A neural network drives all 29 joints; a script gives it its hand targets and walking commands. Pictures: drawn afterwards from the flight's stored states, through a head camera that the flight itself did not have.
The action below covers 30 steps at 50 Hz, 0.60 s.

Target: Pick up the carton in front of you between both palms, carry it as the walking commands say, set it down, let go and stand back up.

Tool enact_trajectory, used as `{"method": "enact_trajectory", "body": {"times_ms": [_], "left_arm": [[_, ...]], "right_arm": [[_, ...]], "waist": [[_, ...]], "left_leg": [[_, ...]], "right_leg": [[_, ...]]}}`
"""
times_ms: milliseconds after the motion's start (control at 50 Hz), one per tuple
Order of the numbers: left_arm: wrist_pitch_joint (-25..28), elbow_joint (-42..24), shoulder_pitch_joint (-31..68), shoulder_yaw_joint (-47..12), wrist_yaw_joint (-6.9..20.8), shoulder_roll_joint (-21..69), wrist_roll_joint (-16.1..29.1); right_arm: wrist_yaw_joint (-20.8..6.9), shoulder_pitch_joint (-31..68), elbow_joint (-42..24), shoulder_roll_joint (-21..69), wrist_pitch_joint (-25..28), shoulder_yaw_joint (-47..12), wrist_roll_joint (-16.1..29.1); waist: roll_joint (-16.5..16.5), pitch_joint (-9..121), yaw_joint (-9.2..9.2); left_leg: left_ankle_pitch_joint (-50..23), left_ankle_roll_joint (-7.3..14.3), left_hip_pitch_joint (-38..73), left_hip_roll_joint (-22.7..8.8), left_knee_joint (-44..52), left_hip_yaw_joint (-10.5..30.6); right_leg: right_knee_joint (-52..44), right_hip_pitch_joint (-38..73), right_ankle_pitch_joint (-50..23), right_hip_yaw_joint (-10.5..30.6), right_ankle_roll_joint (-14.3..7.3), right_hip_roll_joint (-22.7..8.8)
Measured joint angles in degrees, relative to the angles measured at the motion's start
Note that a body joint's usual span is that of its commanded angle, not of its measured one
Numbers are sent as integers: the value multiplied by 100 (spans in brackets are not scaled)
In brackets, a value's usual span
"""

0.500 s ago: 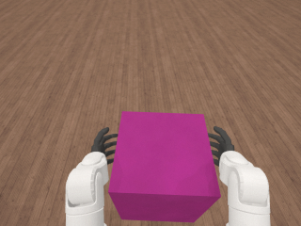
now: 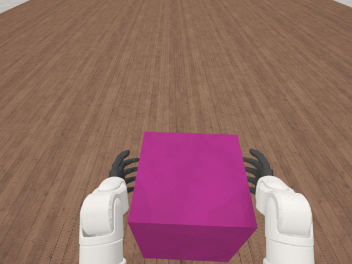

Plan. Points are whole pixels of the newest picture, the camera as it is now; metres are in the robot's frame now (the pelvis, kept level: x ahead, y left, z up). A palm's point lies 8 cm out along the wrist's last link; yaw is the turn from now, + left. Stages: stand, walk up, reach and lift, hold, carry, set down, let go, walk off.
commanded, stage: carry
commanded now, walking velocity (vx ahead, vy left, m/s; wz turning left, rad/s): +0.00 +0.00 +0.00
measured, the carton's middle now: (188, 199) +0.28 +0.00 +0.02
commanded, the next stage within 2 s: hold in 1.82 s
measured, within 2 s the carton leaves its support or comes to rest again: neither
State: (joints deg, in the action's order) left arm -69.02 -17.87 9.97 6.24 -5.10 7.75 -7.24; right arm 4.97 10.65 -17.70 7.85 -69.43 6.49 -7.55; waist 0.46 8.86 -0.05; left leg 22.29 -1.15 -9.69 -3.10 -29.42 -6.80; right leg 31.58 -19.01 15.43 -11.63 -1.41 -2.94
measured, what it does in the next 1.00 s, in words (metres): stands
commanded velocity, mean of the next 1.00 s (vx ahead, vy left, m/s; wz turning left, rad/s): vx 0.00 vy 0.00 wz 0.00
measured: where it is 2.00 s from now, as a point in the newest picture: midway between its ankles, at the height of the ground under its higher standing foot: outside the picture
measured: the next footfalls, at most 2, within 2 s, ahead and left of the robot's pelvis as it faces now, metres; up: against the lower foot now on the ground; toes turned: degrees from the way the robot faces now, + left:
none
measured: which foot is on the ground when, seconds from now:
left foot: down 0.00-1.00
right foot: down 0.00-1.00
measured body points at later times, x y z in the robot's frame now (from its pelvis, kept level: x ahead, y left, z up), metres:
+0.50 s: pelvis -0.01 +0.00 +0.00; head -0.03 +0.00 +0.45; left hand +0.27 +0.16 +0.03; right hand +0.27 -0.15 +0.03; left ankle -0.09 +0.11 -0.73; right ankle +0.00 -0.10 -0.73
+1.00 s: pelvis -0.05 +0.01 +0.00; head -0.07 +0.01 +0.45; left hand +0.25 +0.16 +0.03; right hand +0.25 -0.14 +0.03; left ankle -0.09 +0.11 -0.73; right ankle +0.00 -0.10 -0.73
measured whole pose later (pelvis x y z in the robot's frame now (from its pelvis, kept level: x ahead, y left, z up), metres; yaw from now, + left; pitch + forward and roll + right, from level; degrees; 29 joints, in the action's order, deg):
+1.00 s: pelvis -0.05 +0.01 +0.00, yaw +0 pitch +2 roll +0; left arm -42.2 10.4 12.0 9.5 -1.9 8.1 -13.9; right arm 1.9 12.6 10.6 8.2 -42.2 9.8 -14.1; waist 0.3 5.9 -0.1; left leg 20.1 0.7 -11.8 -2.5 -30.2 -8.8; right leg 29.7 -20.1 11.2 -10.2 -1.4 -3.9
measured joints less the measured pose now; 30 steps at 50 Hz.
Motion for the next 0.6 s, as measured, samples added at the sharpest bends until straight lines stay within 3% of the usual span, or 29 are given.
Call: {"method": "enact_trajectory", "body": {"times_ms": [220,480,600], "left_arm": [[336,627,-46,-13,100,-7,-182],[1896,1915,-204,-14,277,-23,-501],[2594,2857,185,298,368,31,-763]], "right_arm": [[-112,-90,630,-14,381,-13,-179],[-267,-233,1906,-29,1918,-7,-497],[-341,171,2866,30,2624,307,-733]], "waist": [[3,-43,-24],[11,-244,-13],[-11,-241,14]], "left_leg": [[157,46,28,14,-110,-112],[143,97,9,5,-152,-166],[-1,114,-7,20,-78,-184]], "right_leg": [[155,8,213,102,43,-48],[173,-15,107,122,21,-59],[30,-3,-75,129,7,-62]]}}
